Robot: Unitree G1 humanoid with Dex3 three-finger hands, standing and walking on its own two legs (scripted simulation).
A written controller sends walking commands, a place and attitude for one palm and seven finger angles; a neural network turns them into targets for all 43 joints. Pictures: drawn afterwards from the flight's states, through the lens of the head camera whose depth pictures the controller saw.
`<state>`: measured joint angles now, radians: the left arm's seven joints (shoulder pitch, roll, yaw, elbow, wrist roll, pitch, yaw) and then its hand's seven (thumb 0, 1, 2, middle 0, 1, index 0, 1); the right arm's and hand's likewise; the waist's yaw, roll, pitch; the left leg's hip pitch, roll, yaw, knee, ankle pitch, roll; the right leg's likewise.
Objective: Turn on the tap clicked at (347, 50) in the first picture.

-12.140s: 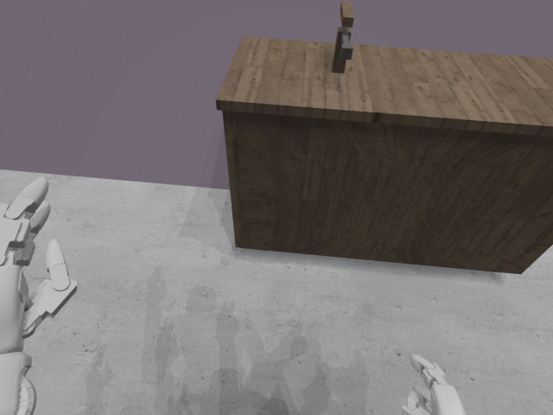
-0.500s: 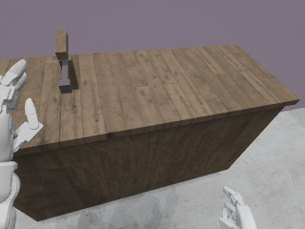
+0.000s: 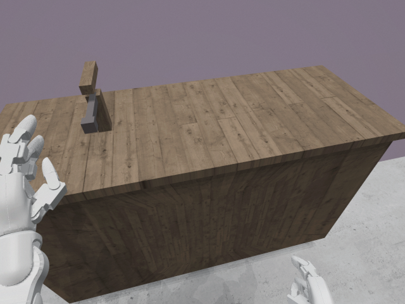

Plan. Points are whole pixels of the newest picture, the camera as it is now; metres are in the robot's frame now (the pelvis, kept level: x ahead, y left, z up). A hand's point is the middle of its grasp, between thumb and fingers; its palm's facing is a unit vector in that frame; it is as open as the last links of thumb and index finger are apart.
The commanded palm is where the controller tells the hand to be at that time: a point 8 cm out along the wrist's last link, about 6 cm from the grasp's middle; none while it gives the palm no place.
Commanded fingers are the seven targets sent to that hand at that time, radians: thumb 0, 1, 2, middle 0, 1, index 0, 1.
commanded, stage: turn the palm inward beside the body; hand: left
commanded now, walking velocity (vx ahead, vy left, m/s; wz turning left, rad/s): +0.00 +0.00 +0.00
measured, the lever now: (89, 125) +0.42 +0.33 +0.14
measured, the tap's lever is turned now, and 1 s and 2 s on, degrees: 0 0 0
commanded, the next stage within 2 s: reach beside the lever's end, fingers flat in 1.66 s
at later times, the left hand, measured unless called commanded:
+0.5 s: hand (84, 191) +0.21 +0.22 +0.19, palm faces +0.53 -0.83 -0.17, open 7.4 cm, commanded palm +0.15 +0.25 +0.20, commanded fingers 0.00 0.90 0.90 -0.20 -0.30 -0.20 -0.30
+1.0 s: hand (68, 194) +0.20 +0.23 +0.20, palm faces +0.53 -0.84 -0.11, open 7.4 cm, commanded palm +0.14 +0.26 +0.20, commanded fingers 0.00 0.90 0.90 -0.20 -0.30 -0.20 -0.30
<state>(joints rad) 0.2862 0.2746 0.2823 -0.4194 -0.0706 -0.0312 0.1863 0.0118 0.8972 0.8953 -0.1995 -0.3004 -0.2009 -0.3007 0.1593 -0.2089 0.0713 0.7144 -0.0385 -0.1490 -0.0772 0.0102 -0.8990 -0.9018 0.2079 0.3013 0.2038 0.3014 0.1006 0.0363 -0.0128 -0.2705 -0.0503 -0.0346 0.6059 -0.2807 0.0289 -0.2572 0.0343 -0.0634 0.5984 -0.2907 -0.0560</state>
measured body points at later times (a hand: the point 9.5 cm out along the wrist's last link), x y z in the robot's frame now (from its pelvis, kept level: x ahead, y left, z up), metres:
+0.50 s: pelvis +0.01 -0.04 +0.00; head -0.02 -0.07 +0.45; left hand +0.18 +0.26 +0.20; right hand +0.22 -0.27 -0.08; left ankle +0.03 +0.10 -0.73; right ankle +0.02 -0.08 -0.73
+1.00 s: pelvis +0.01 -0.01 +0.01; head -0.03 -0.04 +0.45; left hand +0.16 +0.27 +0.20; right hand +0.23 -0.20 -0.06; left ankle +0.03 +0.10 -0.73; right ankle +0.02 -0.08 -0.73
